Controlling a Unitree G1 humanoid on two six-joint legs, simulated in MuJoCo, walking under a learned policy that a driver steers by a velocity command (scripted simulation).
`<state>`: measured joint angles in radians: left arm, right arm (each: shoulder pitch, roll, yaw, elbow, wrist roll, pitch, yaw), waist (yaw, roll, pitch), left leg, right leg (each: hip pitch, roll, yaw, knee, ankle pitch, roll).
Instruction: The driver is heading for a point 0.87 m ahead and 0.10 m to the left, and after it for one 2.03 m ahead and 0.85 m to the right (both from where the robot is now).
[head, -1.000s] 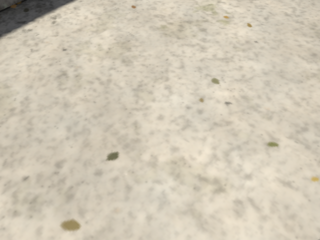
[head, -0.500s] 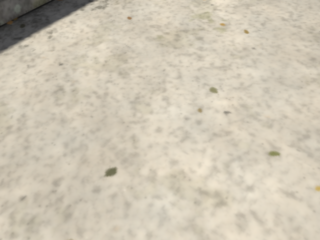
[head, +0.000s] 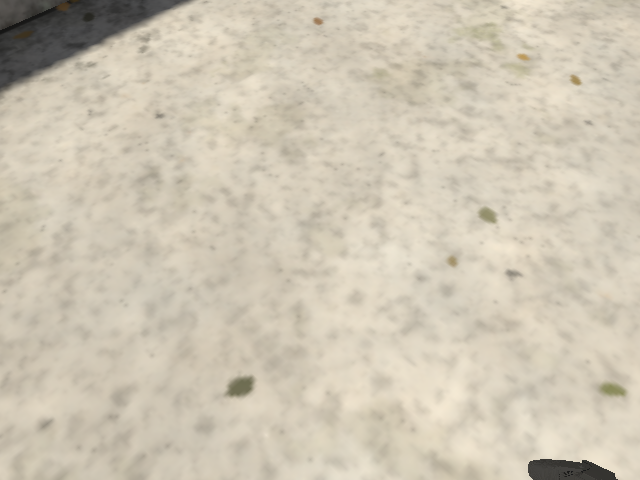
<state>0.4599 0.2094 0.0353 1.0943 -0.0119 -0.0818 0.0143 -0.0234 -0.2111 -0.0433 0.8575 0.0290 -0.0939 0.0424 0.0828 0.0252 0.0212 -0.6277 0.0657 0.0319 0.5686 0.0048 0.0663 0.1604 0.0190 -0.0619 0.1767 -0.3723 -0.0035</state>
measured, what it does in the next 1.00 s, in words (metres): walks ahead: left foot, then right foot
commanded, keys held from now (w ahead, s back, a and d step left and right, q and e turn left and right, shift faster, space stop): w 0.60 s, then w+q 0.40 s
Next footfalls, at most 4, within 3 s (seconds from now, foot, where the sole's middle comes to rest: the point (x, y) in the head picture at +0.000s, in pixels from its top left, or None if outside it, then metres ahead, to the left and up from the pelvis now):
0.06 left None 0.23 0.12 -0.76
0.62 right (416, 445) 0.55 -0.12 -0.76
1.20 left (297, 321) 0.82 0.16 -0.76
1.74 right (382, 288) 0.93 -0.04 -0.76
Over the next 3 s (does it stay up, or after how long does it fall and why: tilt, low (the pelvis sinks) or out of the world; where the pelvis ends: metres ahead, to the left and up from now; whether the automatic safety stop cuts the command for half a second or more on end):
stays up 0.87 0.04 0.02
